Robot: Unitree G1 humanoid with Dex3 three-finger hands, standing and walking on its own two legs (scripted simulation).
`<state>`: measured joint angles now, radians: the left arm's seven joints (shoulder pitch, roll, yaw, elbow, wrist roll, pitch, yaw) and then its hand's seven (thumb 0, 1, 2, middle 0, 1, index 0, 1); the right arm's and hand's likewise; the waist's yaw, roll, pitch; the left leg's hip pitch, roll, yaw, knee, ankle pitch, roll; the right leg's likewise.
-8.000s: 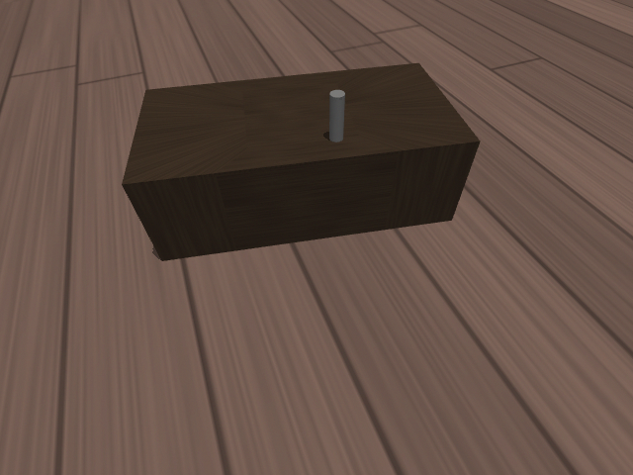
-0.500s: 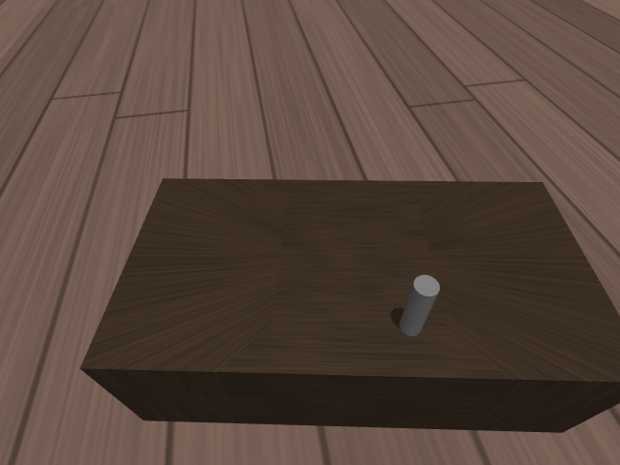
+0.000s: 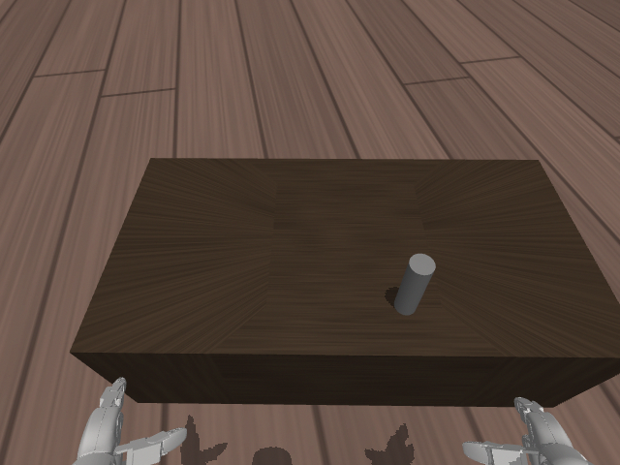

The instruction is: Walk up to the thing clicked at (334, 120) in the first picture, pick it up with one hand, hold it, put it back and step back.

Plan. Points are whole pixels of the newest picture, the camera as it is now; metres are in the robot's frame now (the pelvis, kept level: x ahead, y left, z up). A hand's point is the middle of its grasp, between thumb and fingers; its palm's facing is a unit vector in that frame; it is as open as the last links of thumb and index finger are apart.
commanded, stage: go down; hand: right
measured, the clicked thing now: (412, 286) +0.50 -0.21 -0.26
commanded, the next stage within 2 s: none
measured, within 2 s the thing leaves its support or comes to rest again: neither
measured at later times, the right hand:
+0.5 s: hand (516, 448) +0.17 -0.27 -0.12, palm faces +0.07 +0.95 -0.32, open 17.6 cm
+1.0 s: hand (527, 443) +0.17 -0.28 -0.11, palm faces +0.09 +0.95 -0.31, open 17.5 cm
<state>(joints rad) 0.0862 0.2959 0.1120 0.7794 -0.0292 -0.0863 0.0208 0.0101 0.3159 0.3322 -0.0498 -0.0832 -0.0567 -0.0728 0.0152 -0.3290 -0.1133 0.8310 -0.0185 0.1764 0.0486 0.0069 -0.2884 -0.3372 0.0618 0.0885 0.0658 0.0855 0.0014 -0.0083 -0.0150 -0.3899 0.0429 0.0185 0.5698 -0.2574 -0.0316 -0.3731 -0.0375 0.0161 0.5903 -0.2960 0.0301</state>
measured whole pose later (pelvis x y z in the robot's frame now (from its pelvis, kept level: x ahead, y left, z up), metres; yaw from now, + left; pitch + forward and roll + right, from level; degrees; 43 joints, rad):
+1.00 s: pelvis +0.02 -0.01 -0.04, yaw -1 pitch +11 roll +2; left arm 0.40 0.25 0.08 0.32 -0.03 -0.08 0.10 -0.01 -0.51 0.04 -0.06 -0.06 -0.06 -0.06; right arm 0.36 -0.38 -0.20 0.15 0.01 0.47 0.12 0.00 0.55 -0.04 0.03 0.06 0.05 0.06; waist 0.00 -0.02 -0.15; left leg -0.63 0.05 0.04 0.90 -0.45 -0.05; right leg -0.64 -0.04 0.05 0.96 -0.51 0.02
